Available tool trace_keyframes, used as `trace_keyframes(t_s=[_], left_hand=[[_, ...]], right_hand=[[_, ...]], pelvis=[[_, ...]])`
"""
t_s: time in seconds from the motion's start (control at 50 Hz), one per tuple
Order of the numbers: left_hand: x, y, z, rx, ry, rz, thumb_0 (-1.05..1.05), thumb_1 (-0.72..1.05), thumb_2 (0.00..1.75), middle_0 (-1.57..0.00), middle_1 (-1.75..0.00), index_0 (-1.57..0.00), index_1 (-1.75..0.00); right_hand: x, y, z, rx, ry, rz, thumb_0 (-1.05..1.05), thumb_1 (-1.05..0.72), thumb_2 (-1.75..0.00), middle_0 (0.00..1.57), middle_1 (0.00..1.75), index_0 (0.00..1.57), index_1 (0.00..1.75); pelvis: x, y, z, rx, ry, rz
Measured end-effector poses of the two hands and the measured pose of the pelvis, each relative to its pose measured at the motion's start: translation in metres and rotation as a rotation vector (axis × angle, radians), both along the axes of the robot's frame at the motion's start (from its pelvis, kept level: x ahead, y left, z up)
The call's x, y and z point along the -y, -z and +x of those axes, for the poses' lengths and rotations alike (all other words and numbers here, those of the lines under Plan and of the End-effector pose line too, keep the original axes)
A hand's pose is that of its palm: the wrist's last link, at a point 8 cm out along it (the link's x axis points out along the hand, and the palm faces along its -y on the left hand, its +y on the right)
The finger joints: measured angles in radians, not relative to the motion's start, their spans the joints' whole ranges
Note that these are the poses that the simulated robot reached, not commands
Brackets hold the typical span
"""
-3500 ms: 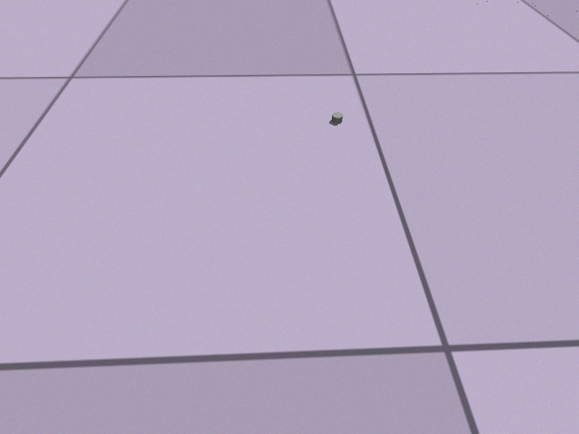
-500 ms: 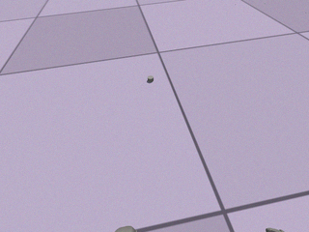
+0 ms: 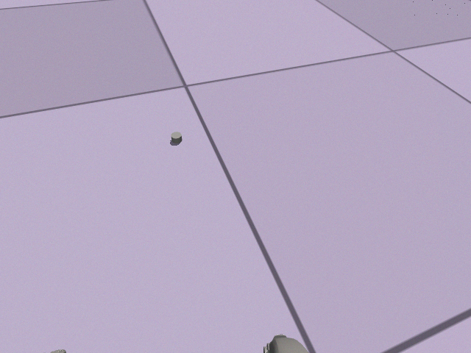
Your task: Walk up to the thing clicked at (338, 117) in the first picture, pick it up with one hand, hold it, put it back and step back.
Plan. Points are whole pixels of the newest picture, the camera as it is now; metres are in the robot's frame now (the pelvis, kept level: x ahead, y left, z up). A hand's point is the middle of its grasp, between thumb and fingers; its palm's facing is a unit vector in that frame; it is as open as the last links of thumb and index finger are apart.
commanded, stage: walk up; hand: left
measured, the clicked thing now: (176, 137) +1.46 +0.28 -0.75
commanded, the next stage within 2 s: none
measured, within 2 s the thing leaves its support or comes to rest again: neither
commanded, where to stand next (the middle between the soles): +1.05 +0.05 m, yaw +0 degrees
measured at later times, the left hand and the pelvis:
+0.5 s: hand (109, 294) +0.27 +0.24 -0.12, palm faces +0.01 -0.92 -0.40, open 7.4 cm; pelvis +0.25 -0.04 +0.00, yaw +1 degrees
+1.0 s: hand (119, 189) +0.55 +0.28 -0.14, palm faces -0.05 -0.94 -0.35, open 7.4 cm; pelvis +0.48 +0.01 +0.00, yaw +1 degrees
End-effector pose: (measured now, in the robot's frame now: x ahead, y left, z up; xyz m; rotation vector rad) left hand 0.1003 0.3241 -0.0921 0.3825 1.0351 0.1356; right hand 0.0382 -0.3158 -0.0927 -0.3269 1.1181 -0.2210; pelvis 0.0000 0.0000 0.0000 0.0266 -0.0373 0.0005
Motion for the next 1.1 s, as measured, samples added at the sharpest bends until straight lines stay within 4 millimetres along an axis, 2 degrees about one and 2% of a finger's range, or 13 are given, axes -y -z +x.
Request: trace_keyframes(t_s=[0.1,0.14,0.18,0.24,0.32,0.4,0.48,0.6,0.7,0.76,0.88,1.0,1.1], left_hand=[[0.021,-0.009,0.091,0.051,0.057,0.031,0.01,0.91,0.9,-0.2,-0.3,-0.2,-0.3],[0.03,-0.006,0.121,0.072,0.053,0.05,0.01,0.91,0.9,-0.2,-0.3,-0.2,-0.3],[0.04,-0.005,0.142,0.094,0.033,0.058,0.01,0.91,0.9,-0.2,-0.3,-0.2,-0.3],[0.054,-0.009,0.154,0.099,-0.005,0.042,0.01,0.91,0.9,-0.2,-0.3,-0.2,-0.3],[0.062,-0.018,0.152,0.029,-0.054,0.033,0.01,0.9,0.9,-0.2,-0.3,-0.2,-0.3],[0.057,-0.017,0.151,-0.052,-0.089,0.036,0.01,0.9,0.9,-0.2,-0.3,-0.21,-0.3],[0.045,-0.012,0.161,-0.098,-0.127,0.034,0.01,0.9,0.9,-0.2,-0.3,-0.21,-0.3],[0.013,0.011,0.199,-0.139,-0.17,0.025,0.01,0.9,0.9,-0.2,-0.3,-0.21,-0.3],[-0.011,0.036,0.252,-0.176,-0.175,0.01,0.01,0.9,0.9,-0.2,-0.3,-0.2,-0.3],[-0.014,0.033,0.293,-0.173,-0.134,-0.006,0.01,0.91,0.9,-0.2,-0.3,-0.2,-0.3],[-0.015,0.019,0.38,-0.073,-0.092,-0.035,0.01,0.91,0.9,-0.2,-0.3,-0.2,-0.3],[-0.004,0.01,0.448,-0.075,-0.05,-0.019,0.01,0.91,0.9,-0.2,-0.3,-0.2,-0.3],[0.014,0.007,0.508,-0.054,-0.03,0.023,0.01,0.91,0.9,-0.2,-0.3,-0.2,-0.3]], right_hand=[[0.025,0.026,0.027,-0.071,0.04,0.021,0.01,-0.9,-0.9,0.21,0.3,0.2,0.3],[0.038,0.042,0.047,-0.087,0.049,0.029,0.01,-0.9,-0.9,0.21,0.3,0.2,0.3],[0.045,0.054,0.072,-0.105,0.047,0.037,0.01,-0.9,-0.9,0.21,0.3,0.2,0.3],[0.045,0.053,0.117,-0.107,0.006,0.06,0.01,-0.91,-0.9,0.2,0.3,0.2,0.3],[0.044,0.037,0.183,-0.046,-0.03,0.08,0.01,-0.91,-0.9,0.2,0.3,0.2,0.3],[0.044,0.022,0.237,-0.001,-0.058,0.073,0.01,-0.91,-0.9,0.21,0.3,0.2,0.3],[0.041,0.014,0.282,-0.017,-0.087,0.048,0.01,-0.91,-0.9,0.2,0.3,0.2,0.3],[0.021,0.009,0.363,-0.021,-0.138,0.006,0.01,-0.91,-0.9,0.2,0.3,0.2,0.3],[-0.009,0.006,0.431,0.056,-0.157,-0.025,0.01,-0.91,-0.9,0.2,0.3,0.2,0.3],[-0.022,-0.004,0.451,0.099,-0.118,-0.015,0.01,-0.91,-0.9,0.21,0.3,0.2,0.3],[-0.03,-0.011,0.467,0.047,-0.083,-0.007,0.01,-0.9,-0.9,0.21,0.3,0.2,0.3],[-0.015,0.002,0.484,-0.015,-0.04,0.009,0.01,-0.9,-0.9,0.21,0.3,0.2,0.3],[0.009,0.031,0.512,-0.068,-0.007,0.033,0.01,-0.9,-0.9,0.21,0.3,0.2,0.3]], pelvis=[[0.017,0.012,0.061,0.004,0.007,0.018],[0.028,0.023,0.089,0.005,0.005,0.015],[0.037,0.029,0.11,0.015,0.001,-0.016],[0.044,0.021,0.137,0.024,-0.003,0.002],[0.047,0.003,0.172,0.023,0.005,0.0],[0.045,-0.004,0.206,0.014,0.009,-0.019],[0.039,-0.005,0.243,0.003,-0.007,-0.039],[0.019,0.007,0.305,-0.005,-0.034,-0.068],[-0.007,0.019,0.356,-0.001,-0.027,-0.032],[-0.015,0.011,0.38,0.009,-0.027,-0.054],[-0.018,-0.001,0.429,0.017,-0.031,-0.032],[-0.011,0.0,0.48,0.013,-0.017,-0.001],[0.007,0.014,0.529,0.004,-0.012,0.02]])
